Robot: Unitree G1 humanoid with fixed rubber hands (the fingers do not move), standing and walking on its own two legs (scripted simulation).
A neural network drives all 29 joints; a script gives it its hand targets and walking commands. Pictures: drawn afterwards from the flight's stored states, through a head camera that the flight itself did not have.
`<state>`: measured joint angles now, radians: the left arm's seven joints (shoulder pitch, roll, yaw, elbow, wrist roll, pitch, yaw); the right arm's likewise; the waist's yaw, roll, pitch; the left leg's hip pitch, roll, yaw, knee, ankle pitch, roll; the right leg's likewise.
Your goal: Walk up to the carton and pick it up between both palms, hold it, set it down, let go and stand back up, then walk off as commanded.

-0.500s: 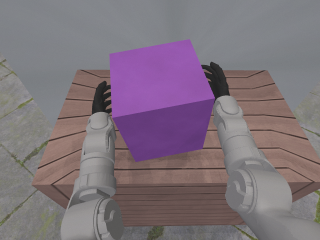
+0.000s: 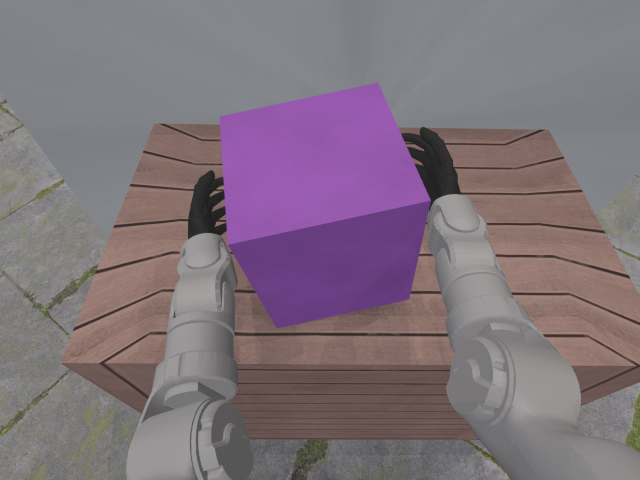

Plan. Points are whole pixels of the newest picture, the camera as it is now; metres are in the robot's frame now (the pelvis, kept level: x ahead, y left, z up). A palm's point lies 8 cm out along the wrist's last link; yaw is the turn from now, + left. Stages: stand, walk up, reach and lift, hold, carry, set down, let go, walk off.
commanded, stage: set down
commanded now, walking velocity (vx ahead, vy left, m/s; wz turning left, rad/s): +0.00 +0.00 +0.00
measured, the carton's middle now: (322, 216) +0.46 +0.02 +0.04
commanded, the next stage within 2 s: none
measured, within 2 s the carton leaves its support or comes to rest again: rests again in 1.80 s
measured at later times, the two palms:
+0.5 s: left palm (205, 236) +0.39 +0.17 +0.07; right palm (439, 191) +0.45 -0.12 +0.11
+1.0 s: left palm (206, 237) +0.39 +0.17 +0.07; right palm (440, 192) +0.45 -0.12 +0.11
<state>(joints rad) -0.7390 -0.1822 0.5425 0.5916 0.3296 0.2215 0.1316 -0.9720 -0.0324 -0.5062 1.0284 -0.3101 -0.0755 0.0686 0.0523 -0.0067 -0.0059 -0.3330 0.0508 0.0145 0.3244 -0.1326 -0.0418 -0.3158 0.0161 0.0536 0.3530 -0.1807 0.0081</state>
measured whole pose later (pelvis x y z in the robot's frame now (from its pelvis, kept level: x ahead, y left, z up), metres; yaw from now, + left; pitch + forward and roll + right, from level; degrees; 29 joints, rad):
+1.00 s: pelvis +0.00 +0.00 +0.00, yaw +0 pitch +9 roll +0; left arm -0.74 -0.22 0.61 0.60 0.40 0.16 0.12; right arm -0.97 -0.01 -0.61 1.03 -0.40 -0.11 0.10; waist 0.05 -0.02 -0.02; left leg -0.35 0.05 0.02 0.32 -0.13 -0.04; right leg -0.33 0.02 0.05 0.35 -0.18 0.01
